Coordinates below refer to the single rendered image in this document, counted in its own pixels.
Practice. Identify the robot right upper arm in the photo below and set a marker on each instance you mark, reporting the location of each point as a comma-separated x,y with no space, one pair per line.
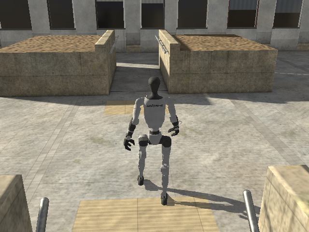
171,109

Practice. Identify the robot right hand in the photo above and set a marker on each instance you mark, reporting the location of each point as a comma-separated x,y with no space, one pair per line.
176,131

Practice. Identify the robot left forearm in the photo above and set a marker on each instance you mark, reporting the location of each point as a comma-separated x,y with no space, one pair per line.
130,130

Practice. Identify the robot right thigh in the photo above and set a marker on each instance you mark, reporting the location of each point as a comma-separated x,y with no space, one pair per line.
166,148

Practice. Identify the robot left hand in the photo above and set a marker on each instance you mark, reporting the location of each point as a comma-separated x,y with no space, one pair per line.
126,144

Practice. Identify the robot right forearm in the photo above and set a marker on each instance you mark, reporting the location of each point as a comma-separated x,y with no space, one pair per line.
176,124

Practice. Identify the robot head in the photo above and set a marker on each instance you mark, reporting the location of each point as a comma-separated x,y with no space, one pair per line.
153,84

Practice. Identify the robot left upper arm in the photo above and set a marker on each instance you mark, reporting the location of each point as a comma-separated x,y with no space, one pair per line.
136,111

